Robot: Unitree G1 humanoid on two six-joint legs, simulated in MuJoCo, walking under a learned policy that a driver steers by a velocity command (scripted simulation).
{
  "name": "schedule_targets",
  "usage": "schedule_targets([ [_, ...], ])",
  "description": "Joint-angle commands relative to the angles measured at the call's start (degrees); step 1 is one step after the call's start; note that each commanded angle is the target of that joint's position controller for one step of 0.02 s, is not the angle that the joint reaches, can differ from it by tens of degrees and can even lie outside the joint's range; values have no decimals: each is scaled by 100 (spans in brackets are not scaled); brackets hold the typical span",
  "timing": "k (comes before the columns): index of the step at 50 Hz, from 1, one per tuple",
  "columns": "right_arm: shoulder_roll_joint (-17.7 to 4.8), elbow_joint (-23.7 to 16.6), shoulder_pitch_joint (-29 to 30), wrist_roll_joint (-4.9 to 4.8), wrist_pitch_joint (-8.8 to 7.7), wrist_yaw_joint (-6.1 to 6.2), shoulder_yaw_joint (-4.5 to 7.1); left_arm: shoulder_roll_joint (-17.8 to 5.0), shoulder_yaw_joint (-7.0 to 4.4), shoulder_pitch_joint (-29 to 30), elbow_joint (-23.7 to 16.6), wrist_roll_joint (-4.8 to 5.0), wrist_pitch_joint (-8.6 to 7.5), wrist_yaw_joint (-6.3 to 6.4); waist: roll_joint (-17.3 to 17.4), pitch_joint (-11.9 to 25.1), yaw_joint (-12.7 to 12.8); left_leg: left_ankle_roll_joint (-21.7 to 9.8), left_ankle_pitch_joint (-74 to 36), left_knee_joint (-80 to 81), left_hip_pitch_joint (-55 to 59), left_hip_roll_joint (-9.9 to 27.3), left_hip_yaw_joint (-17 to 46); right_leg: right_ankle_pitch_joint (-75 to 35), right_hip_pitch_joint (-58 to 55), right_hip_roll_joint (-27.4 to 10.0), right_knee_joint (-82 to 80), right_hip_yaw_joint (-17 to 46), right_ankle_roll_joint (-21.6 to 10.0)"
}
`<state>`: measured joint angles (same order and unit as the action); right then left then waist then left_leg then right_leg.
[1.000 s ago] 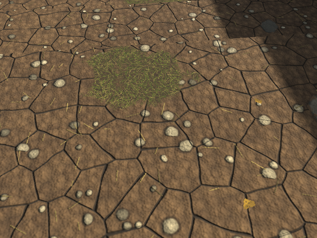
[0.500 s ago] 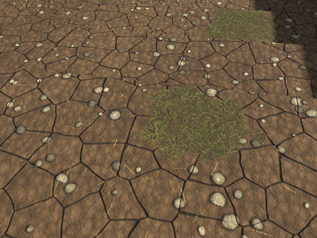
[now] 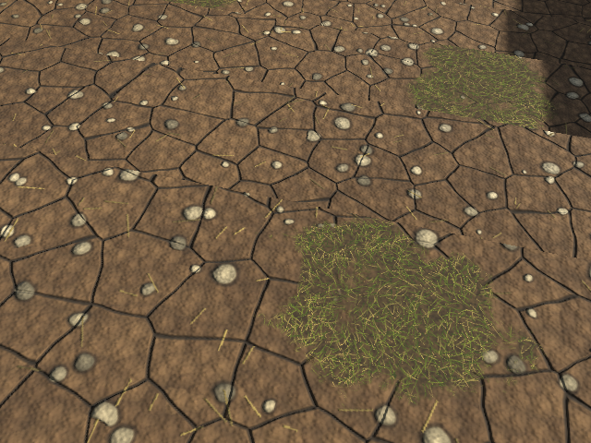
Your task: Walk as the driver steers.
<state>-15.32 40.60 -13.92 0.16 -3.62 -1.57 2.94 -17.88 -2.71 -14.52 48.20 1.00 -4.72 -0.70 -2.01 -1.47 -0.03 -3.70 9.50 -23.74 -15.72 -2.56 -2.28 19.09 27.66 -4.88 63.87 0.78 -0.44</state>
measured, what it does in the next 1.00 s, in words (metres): walks ahead: right foot, then left foot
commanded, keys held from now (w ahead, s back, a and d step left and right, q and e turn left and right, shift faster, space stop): w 0.78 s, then w+e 0.16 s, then e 0.06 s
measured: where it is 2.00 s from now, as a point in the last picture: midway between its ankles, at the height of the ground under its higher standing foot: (310, 324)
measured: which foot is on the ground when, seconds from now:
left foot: down 0.00-0.38, up 0.40-0.88, down 0.90-1.00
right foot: up 0.00-0.34, down 0.36-0.90, up 0.92-1.00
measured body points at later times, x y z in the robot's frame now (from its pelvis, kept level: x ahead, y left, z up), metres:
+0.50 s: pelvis +0.27 -0.07 +0.00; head +0.30 -0.08 +0.44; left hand +0.40 +0.20 -0.11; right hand +0.34 -0.35 -0.14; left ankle +0.19 +0.09 -0.65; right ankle +0.33 -0.15 -0.74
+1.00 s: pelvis +0.57 +0.00 -0.01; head +0.59 +0.00 +0.44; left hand +0.59 +0.24 -0.15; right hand +0.72 -0.25 -0.11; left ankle +0.64 +0.09 -0.74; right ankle +0.40 -0.14 -0.66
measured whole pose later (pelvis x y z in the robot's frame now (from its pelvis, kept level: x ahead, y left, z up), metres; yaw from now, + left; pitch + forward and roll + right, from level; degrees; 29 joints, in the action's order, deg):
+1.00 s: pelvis +0.57 +0.00 -0.01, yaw -4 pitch +2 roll -1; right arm -13.5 44.8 -8.1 3.3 -6.3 -1.0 -0.1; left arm -12.9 -1.1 -22.0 53.6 -3.9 -6.4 -4.5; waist -0.2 0.1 1.9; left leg -2.2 10.2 -30.6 -22.4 1.5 -4.5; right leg 26.6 14.3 0.2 60.2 3.6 -2.9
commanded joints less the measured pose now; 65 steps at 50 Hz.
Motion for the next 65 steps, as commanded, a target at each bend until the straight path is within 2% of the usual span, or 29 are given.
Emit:
schedule_targets([
  [1,-694,-234,34,-18,-183,13,193,-314,-90,-148,-305,-49,50,23,650,266,127,-1122,-1038,1473,719,1548,1563,-489,834,-358,-292,250,114],
  [7,-942,123,-372,-49,-165,129,250,-127,3,1031,-605,-75,22,-47,502,-123,-192,-869,-1087,1689,669,1281,755,-2305,852,-172,-2384,107,186],
  [12,-1070,495,-871,-121,-71,163,287,-200,21,1785,-881,-16,-37,-180,500,-290,-419,-764,-988,1438,1390,1583,764,-2324,844,13,-3232,84,13],
  [15,-1143,626,-884,-137,22,203,321,-345,-23,1676,-908,-26,-70,-240,611,-173,-258,-615,-1709,995,1893,1755,819,-1679,554,137,-3478,2,-212],
  [17,-1127,632,-737,-123,92,230,298,-642,-197,638,-604,-53,-81,-195,624,475,311,-399,-3315,-255,1804,1424,525,-1553,-974,475,-3678,-334,-468],
  [18,-916,546,-780,-46,103,255,195,-980,-326,-351,-362,-89,-73,-140,362,1261,681,-202,-2666,-1650,977,1132,288,-1820,-2606,-34,-3409,176,-751],
  [19,-285,425,-1491,-9,-8,191,-8,-1566,-474,-959,-258,-128,-24,-111,-979,2153,518,282,-146,-3954,-1451,213,39,-890,-4954,-1495,-3620,2736,-1706],
  [20,-469,510,-1276,-67,-127,175,20,-1116,-353,-1098,-203,-37,-5,-127,-1143,2403,685,280,2365,-4759,-2298,-39,830,25,-5142,-1708,-4546,4135,-1828],
  [21,-939,353,-732,-230,-202,140,154,-865,-254,-669,-262,-22,-13,-118,-751,1467,649,185,2086,-5088,-2827,320,924,447,-4436,-1539,-4706,3421,-1519],
  [22,-940,248,-339,-254,-227,153,146,-716,-207,-230,-351,-52,-9,-106,-386,888,499,128,1560,-4877,-2805,627,727,199,-3589,-1332,-4819,2731,-1340],
  [23,-886,222,-161,-166,-213,176,155,-548,-155,87,-382,-93,-14,-115,-180,455,336,152,1163,-4521,-2622,819,638,-267,-2803,-1130,-5014,2222,-1292],
  [25,-711,320,-389,-97,-95,195,171,-351,-104,356,-399,-172,-74,-136,-400,305,11,202,701,-4090,-1925,1040,686,-934,-1981,-820,-5332,1625,-1214],
  [27,-548,369,-462,-79,-3,212,148,-428,-132,314,-316,-137,-134,-125,-341,241,-83,304,461,-3821,-1829,1078,610,-1449,-1707,-754,-5552,1228,-1307],
  [34,-313,57,852,-57,-62,133,52,-687,-191,-229,3,-53,-79,32,-118,-104,280,466,-1427,-1511,-1990,926,381,-2036,-1934,-519,-5740,343,-1120],
  [35,21,273,344,768,2,-131,-209,-52,35,-790,135,-750,-228,-215,-72,-7,282,444,-1506,-1628,-2121,779,315,-1557,-2184,-689,-5613,419,-1457],
  [37,-283,108,758,642,58,-213,-122,-304,-31,-907,212,-657,-279,-414,-121,-280,340,333,-1304,-1371,-2549,864,490,-1400,-2585,-917,-5591,591,-1532],
  [39,-458,-71,1200,481,29,-160,-106,-410,-11,-846,212,-565,-267,-417,-91,-269,353,195,-1116,-1066,-2386,762,415,-1435,-2827,-978,-5549,549,-1428],
  [42,-442,-208,1594,396,-28,-74,-178,-564,-35,-907,277,-500,-154,-395,-115,-337,400,37,-672,-619,-1902,574,232,-1700,-3097,-1039,-5332,695,-1310],
  [44,-681,-166,1281,274,-136,-61,-95,-711,-76,-795,290,-473,-129,-385,-94,-52,9,-229,-903,-492,-408,285,-119,-3134,-2589,-775,-4685,556,-1084],
  [45,-971,55,464,189,-218,-48,12,-559,-50,-784,295,-580,-174,-399,107,555,-334,-519,-1252,-882,1017,357,-8,-3579,-2053,-300,-3645,228,-714],
  [46,-1214,354,-907,237,-215,-40,8,272,179,-1711,169,-651,-283,-388,1376,2495,-413,-1754,-1561,-880,4224,1714,1708,-1858,-320,648,-1623,-10,-253],
  [47,-1033,673,-2143,350,-158,33,-21,324,237,-1644,188,-621,-330,-504,1569,3001,-910,-2131,-476,217,5202,2729,3929,1461,986,1159,-201,161,-144],
  [48,-1018,890,-2198,436,-248,85,23,-58,35,-434,27,-441,-304,-498,1021,1193,-1077,-1326,100,652,3645,2420,3466,1145,1687,759,828,650,-337],
  [49,-1011,789,-1345,298,-302,140,64,-129,-30,-297,12,-367,-324,-341,982,365,-648,-1122,-369,732,2251,2387,2465,673,1625,356,1048,507,-376],
  [51,-442,629,-487,217,-278,237,-78,149,66,-366,-17,-536,-274,-156,663,555,-63,-1151,-3092,744,1101,2263,1331,557,651,-115,728,453,-309],
  [53,-204,345,68,315,-302,300,-95,412,132,-385,-17,-524,-174,-206,565,670,236,-1166,-3855,1074,738,2127,637,575,291,-250,352,325,-98],
  [55,-538,173,344,359,-364,367,61,291,67,-321,-47,-414,-152,-323,572,568,326,-1156,-3937,1335,302,1882,-75,-159,116,-139,-109,-13,87],
  [59,-919,225,83,434,-394,356,289,282,114,156,-252,-396,-14,-510,523,470,209,-1097,-4632,1332,603,1850,-724,-1287,189,-107,-1603,-234,168],
  [65,-1026,183,244,414,-360,223,451,-62,42,300,-268,-383,127,-434,527,378,123,-983,-4164,1062,1881,2142,-897,-1408,536,-70,-2539,-70,5],
])
Velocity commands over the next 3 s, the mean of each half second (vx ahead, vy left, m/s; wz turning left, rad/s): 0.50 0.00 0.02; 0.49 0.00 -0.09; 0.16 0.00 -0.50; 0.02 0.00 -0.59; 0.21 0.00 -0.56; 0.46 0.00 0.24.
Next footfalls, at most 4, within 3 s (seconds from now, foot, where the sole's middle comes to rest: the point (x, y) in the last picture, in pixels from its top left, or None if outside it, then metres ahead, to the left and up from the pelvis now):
0.36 right None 0.37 -0.16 -0.78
0.90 left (258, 359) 0.68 0.10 -0.78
1.40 right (365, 315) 0.80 -0.17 -0.78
1.88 left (278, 295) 0.86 0.05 -0.78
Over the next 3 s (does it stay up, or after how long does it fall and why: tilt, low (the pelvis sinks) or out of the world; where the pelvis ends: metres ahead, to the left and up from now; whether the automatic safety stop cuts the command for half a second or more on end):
stays up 0.93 -0.36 -0.02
